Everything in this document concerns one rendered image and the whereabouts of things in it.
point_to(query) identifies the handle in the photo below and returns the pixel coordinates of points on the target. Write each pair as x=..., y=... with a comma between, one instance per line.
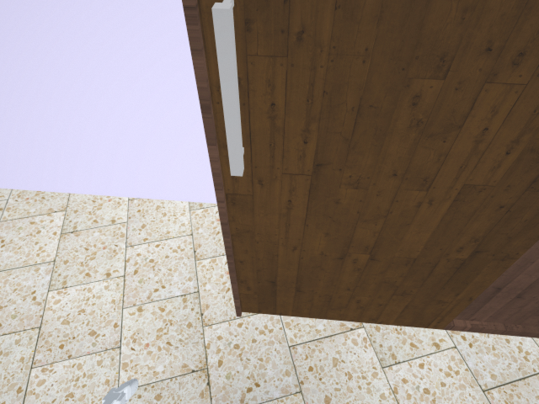
x=222, y=14

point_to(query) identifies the wardrobe door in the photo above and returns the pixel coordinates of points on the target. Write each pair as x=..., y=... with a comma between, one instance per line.
x=391, y=153
x=513, y=298

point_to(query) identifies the left robot hand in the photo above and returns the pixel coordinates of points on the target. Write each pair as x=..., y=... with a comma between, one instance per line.
x=122, y=394

